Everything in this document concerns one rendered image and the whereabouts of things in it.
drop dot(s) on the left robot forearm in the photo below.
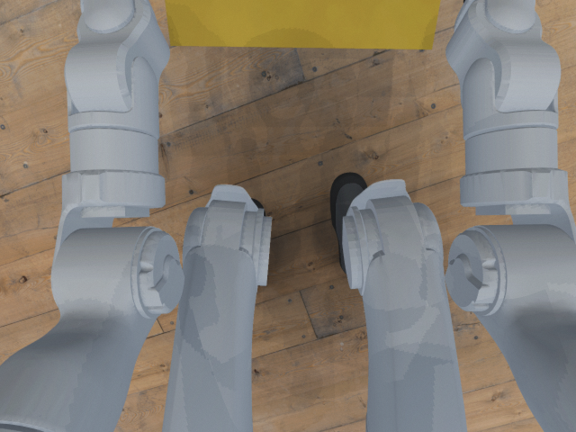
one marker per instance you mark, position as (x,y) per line
(112,78)

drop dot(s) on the right robot forearm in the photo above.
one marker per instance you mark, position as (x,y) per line
(509,81)

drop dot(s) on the robot left foot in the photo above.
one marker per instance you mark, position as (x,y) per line
(259,205)

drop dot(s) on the carton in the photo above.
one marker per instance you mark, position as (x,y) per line
(332,24)

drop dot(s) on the robot right upper arm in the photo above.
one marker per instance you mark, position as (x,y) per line
(520,282)

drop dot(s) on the left robot shin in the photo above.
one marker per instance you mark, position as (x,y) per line
(194,227)

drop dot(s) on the robot left upper arm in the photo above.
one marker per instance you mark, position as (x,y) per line
(110,285)

